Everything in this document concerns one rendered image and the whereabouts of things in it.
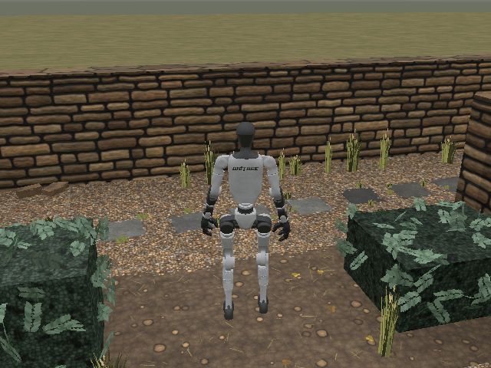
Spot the left robot upper arm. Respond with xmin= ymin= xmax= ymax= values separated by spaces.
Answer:
xmin=210 ymin=155 xmax=229 ymax=196

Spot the left robot foot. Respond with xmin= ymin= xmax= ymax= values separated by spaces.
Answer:
xmin=223 ymin=301 xmax=234 ymax=320

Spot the left robot thigh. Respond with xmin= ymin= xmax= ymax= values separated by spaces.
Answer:
xmin=219 ymin=214 xmax=235 ymax=271

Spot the right robot forearm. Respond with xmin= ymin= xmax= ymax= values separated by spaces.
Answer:
xmin=273 ymin=186 xmax=288 ymax=223

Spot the left robot hand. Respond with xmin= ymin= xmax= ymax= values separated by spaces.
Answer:
xmin=201 ymin=217 xmax=218 ymax=236

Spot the right robot upper arm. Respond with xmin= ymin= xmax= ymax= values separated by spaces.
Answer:
xmin=262 ymin=155 xmax=281 ymax=198

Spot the right robot hand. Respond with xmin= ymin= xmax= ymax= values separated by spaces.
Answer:
xmin=272 ymin=221 xmax=291 ymax=242

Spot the left robot forearm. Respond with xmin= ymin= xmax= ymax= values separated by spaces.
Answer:
xmin=203 ymin=185 xmax=218 ymax=219

